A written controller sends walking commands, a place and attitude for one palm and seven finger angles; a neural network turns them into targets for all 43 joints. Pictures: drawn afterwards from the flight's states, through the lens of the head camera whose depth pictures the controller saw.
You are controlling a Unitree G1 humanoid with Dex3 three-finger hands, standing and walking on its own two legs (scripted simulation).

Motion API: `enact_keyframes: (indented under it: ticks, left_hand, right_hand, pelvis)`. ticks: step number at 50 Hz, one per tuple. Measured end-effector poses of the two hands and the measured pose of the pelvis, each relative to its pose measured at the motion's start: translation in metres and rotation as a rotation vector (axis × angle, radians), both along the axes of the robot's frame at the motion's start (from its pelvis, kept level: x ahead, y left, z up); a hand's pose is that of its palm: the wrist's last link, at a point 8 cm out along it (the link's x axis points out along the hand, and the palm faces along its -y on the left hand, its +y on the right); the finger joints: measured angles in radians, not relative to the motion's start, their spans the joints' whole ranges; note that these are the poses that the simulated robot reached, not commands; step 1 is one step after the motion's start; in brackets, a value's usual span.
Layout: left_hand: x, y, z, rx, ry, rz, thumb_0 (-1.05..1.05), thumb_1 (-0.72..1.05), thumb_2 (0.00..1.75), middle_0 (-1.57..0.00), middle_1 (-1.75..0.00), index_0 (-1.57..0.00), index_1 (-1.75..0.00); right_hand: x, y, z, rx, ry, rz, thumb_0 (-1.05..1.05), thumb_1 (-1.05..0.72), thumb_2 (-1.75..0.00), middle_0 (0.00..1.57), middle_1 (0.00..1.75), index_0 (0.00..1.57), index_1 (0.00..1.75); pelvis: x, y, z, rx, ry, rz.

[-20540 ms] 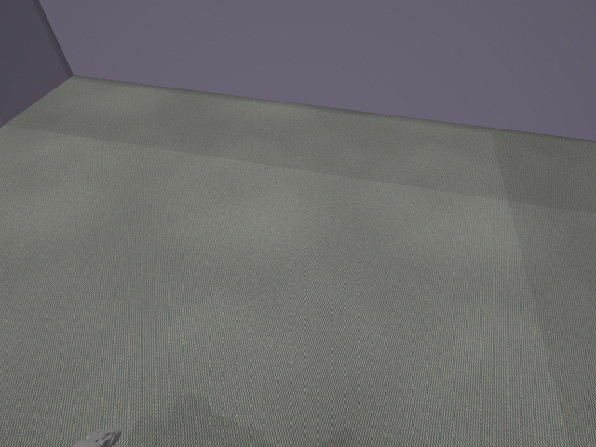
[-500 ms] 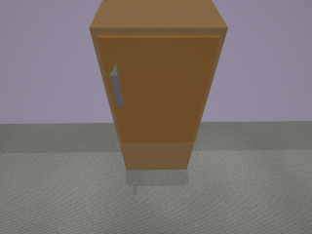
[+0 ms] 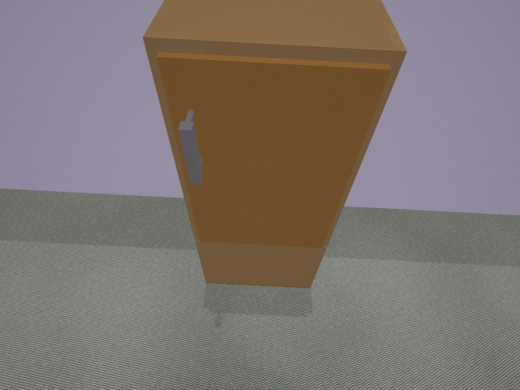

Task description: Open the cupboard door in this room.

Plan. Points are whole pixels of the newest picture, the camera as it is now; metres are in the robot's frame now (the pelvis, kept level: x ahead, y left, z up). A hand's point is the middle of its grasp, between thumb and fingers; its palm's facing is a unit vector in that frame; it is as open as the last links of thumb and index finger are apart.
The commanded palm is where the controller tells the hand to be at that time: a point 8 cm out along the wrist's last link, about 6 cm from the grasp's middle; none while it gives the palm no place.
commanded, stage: come to a stop and stand still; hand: left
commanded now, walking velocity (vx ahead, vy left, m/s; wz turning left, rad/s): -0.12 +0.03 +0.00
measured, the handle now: (193, 147) +0.53 +0.17 +0.04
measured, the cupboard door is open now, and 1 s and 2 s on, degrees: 0 0 0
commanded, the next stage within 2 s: look again from close up in 1.20 s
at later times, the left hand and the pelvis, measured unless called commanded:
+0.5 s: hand out of the picture +0.04 +0.22 -0.16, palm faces +0.01 -0.96 -0.29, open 7.4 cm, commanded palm none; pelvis -0.03 +0.01 +0.00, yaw -1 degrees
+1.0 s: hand out of the picture -0.06 +0.27 -0.16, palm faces -0.03 -0.96 -0.29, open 7.4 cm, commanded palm none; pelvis -0.10 +0.05 +0.01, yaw -1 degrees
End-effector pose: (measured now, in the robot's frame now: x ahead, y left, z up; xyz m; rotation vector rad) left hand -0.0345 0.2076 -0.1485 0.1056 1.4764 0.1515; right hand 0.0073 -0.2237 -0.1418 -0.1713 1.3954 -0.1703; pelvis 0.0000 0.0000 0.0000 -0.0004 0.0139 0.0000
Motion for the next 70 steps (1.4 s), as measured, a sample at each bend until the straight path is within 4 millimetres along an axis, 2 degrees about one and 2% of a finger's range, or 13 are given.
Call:
enact_keyframes:
  ticks: [4,10,14,19,25,31,36,40,47,53,57,61,70]
  left_hand:
    - [0.019,0.002,0.007,0.015,-0.030,0.004,0.01,0.91,0.90,-0.20,-0.30,-0.20,-0.30]
    - [0.043,0.018,0.015,0.088,-0.107,-0.032,0.02,0.92,0.90,-0.20,-0.30,-0.20,-0.30]
    - [0.046,0.025,0.015,0.104,-0.138,-0.065,0.01,0.92,0.90,-0.20,-0.30,-0.20,-0.30]
    - [0.052,0.040,0.018,0.125,-0.186,-0.073,0.01,0.91,0.90,-0.20,-0.30,-0.20,-0.30]
    - [0.063,0.057,0.026,0.137,-0.295,-0.093,0.01,0.91,0.90,-0.20,-0.30,-0.20,-0.30]
    - [0.065,0.071,0.033,0.127,-0.367,-0.111,0.01,0.90,0.90,-0.20,-0.30,-0.20,-0.30]
    - [0.054,0.084,0.037,0.121,-0.384,-0.130,0.01,0.90,0.90,-0.20,-0.30,-0.20,-0.30]
    - [0.035,0.095,0.038,0.125,-0.357,-0.138,0.01,0.90,0.90,-0.20,-0.30,-0.20,-0.30]
    - [-0.012,0.108,0.031,0.132,-0.249,-0.122,0.01,0.90,0.90,-0.20,-0.30,-0.20,-0.30]
    - [-0.054,0.107,0.025,0.117,-0.139,-0.100,0.01,0.91,0.90,-0.20,-0.30,-0.20,-0.30]
    - [-0.075,0.101,0.021,0.101,-0.086,-0.084,0.01,0.91,0.90,-0.20,-0.30,-0.20,-0.30]
    - [-0.087,0.092,0.019,0.084,-0.058,-0.072,0.01,0.91,0.90,-0.20,-0.30,-0.20,-0.30]
    - [-0.085,0.069,0.016,0.048,-0.061,-0.062,0.01,0.91,0.90,-0.20,-0.30,-0.20,-0.30]
  right_hand:
    - [0.021,-0.004,0.008,-0.011,-0.053,0.007,0.01,-0.92,-0.90,0.20,0.30,0.20,0.30]
    - [0.039,-0.009,0.003,0.011,-0.103,0.011,0.01,-0.91,-0.90,0.20,0.30,0.20,0.30]
    - [0.045,-0.007,-0.001,0.023,-0.118,0.026,0.01,-0.91,-0.90,0.20,0.30,0.20,0.30]
    - [0.057,-0.009,0.002,0.002,-0.232,0.038,0.01,-0.91,-0.90,0.20,0.30,0.20,0.30]
    - [0.057,-0.012,0.016,-0.032,-0.304,0.044,0.01,-0.91,-0.90,0.20,0.30,0.20,0.30]
    - [0.036,-0.010,0.029,-0.060,-0.324,0.064,0.01,-0.91,-0.90,0.20,0.30,0.20,0.30]
    - [0.008,-0.009,0.036,-0.076,-0.308,0.072,0.01,-0.91,-0.90,0.20,0.30,0.20,0.30]
    - [-0.018,-0.009,0.037,-0.087,-0.270,0.065,0.01,-0.91,-0.90,0.20,0.30,0.20,0.30]
    - [-0.067,-0.009,0.032,-0.094,-0.162,0.039,0.01,-0.91,-0.90,0.20,0.30,0.20,0.30]
    - [-0.096,-0.003,0.028,-0.084,-0.081,0.016,0.01,-0.91,-0.90,0.20,0.30,0.20,0.30]
    - [-0.105,0.002,0.025,-0.071,-0.052,0.007,0.01,-0.91,-0.90,0.20,0.30,0.20,0.30]
    - [-0.105,0.008,0.022,-0.054,-0.044,0.003,0.01,-0.91,-0.90,0.20,0.30,0.20,0.30]
    - [-0.090,0.022,0.018,-0.014,-0.071,0.000,0.01,-0.91,-0.90,0.20,0.30,0.20,0.30]
  pelvis:
    - [0.003,0.000,0.007,0.006,0.001,-0.003]
    - [-0.001,-0.007,0.005,0.026,0.023,-0.015]
    - [-0.007,-0.005,0.001,0.009,0.017,-0.009]
    - [-0.011,0.004,-0.004,0.013,0.007,-0.016]
    - [-0.027,0.012,-0.003,0.007,-0.018,-0.019]
    - [-0.050,0.023,0.002,-0.004,-0.055,-0.018]
    - [-0.068,0.031,0.007,-0.012,-0.068,-0.017]
    - [-0.081,0.037,0.009,-0.013,-0.065,-0.017]
    - [-0.094,0.044,0.011,-0.013,-0.055,-0.016]
    - [-0.099,0.046,0.012,-0.014,-0.050,-0.015]
    - [-0.101,0.046,0.012,-0.013,-0.048,-0.014]
    - [-0.101,0.046,0.012,-0.013,-0.047,-0.014]
    - [-0.098,0.042,0.012,-0.011,-0.042,-0.015]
